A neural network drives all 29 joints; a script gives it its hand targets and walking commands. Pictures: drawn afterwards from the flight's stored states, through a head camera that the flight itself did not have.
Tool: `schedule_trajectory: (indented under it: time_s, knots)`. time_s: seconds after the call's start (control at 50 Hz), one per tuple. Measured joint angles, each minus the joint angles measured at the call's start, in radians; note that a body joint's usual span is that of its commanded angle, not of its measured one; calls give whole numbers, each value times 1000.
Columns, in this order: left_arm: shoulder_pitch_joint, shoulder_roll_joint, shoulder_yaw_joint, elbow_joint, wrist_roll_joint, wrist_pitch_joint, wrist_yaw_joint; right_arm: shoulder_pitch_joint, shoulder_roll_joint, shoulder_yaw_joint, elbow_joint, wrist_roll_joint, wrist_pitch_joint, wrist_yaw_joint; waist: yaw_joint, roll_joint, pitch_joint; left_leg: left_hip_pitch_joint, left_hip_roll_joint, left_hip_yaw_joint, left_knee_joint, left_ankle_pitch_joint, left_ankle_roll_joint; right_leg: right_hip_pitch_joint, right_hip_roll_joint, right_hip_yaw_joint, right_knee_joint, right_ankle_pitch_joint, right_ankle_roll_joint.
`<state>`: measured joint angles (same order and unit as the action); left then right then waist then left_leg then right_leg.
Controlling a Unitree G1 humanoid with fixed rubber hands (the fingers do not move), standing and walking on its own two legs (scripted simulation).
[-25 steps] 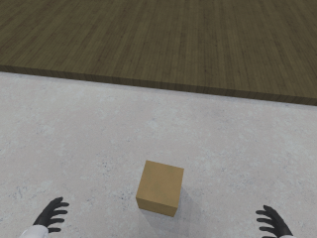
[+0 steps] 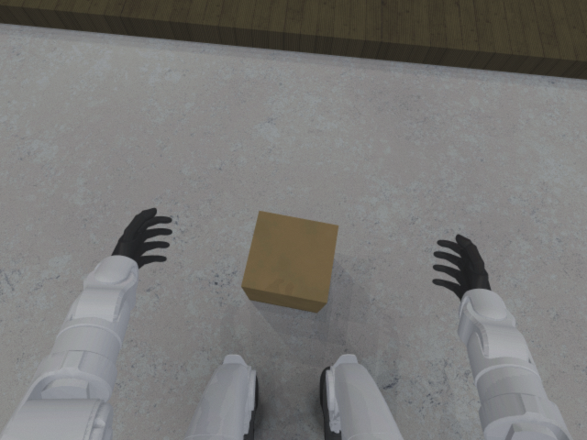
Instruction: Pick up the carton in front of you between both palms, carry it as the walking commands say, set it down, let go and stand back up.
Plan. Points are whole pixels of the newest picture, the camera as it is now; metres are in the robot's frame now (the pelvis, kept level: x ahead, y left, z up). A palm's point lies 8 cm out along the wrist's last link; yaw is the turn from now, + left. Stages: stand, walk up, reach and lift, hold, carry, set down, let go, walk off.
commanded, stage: reach and lift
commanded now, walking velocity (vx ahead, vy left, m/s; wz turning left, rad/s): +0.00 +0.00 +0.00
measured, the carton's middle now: (290, 265) +0.45 -0.01 -0.57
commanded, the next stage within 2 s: none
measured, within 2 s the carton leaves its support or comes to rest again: neither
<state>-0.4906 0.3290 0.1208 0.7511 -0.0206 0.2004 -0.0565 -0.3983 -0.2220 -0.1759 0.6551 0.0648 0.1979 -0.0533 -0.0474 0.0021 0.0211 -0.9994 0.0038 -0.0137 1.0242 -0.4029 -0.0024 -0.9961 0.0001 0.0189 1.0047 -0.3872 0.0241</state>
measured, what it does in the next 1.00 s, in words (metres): lowers itself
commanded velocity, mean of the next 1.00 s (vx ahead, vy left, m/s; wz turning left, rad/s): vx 0.00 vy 0.00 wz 0.00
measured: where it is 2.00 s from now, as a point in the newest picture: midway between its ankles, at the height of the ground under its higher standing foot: (289, 423)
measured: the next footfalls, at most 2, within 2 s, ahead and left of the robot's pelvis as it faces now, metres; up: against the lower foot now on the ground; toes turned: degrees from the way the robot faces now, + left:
none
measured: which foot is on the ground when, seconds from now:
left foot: down 0.00-1.00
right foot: down 0.00-1.00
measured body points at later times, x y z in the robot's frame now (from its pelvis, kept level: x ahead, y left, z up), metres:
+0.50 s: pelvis -0.04 +0.01 -0.05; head +0.27 +0.02 +0.27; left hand +0.52 +0.18 -0.17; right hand +0.45 -0.20 -0.17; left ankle +0.04 +0.12 -0.66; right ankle +0.04 -0.13 -0.66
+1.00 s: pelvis -0.06 +0.00 -0.24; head +0.29 +0.02 +0.03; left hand +0.50 +0.18 -0.41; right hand +0.43 -0.21 -0.40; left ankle +0.04 +0.12 -0.66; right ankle +0.04 -0.13 -0.66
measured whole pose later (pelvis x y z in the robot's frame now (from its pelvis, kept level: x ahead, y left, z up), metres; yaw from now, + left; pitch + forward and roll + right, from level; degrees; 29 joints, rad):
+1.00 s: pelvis -0.06 +0.00 -0.24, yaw -3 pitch +48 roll -4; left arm -1.27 0.44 0.06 0.99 -0.13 0.10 0.03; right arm -1.09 -0.18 -0.26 0.80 0.16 0.08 -0.16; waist -0.07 0.00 0.06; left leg -2.20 -0.05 -0.07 1.89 -0.53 -0.03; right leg -2.18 0.05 0.02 1.84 -0.51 0.07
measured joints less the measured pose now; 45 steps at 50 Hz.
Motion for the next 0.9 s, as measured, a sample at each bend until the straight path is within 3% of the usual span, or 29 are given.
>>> schedule_trajectory:
  time_s: [0.2, 0.38, 0.54, 0.66, 0.76, 0.9]
  knots:
    - [-465, 51, 31, 192, -2, 21, -19, -394, 42, -79, 76, 11, 33, -62, -32, 6, 27, -302, -16, -8, 81, 70, 5, -294, -7, 1, 76, 67, 13]
    - [-775, 67, 96, 323, 69, 1, -33, -650, 103, -196, 115, -54, 20, -81, -51, 11, 25, -495, -24, -18, 119, 93, 8, -480, -7, -1, 105, 90, 21]
    - [-761, 14, 157, 295, 139, -57, -16, -619, 152, -273, 92, -126, -61, -48, -44, 11, -45, -608, -29, -27, 134, 70, 9, -589, -5, -2, 115, 69, 23]
    - [-696, -25, 161, 288, 142, -99, 12, -580, 158, -296, 138, -143, -123, -30, -30, 16, -132, -769, -30, -35, 272, 1, 6, -747, 6, 0, 248, 3, 27]
    - [-672, -24, 124, 271, 99, -123, 43, -581, 136, -258, 164, -99, -154, -39, -20, 13, -140, -929, -36, -46, 448, -63, -3, -909, 24, 9, 424, -60, 34]
    - [-706, 55, 3, 226, -40, -126, 79, -628, 77, -139, 141, 29, -148, -83, -17, 3, -47, -1118, -46, -57, 712, -119, -17, -1099, 40, 8, 688, -117, 37]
